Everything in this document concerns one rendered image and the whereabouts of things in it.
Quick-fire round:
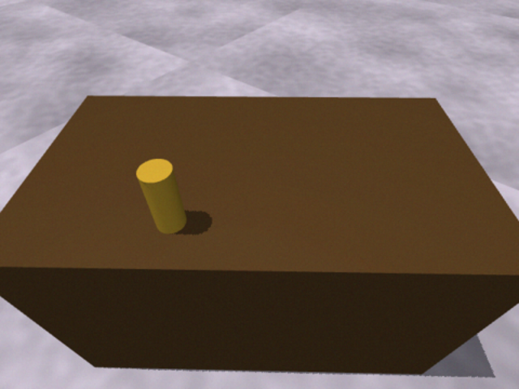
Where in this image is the can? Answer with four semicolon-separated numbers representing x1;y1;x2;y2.
136;159;187;233

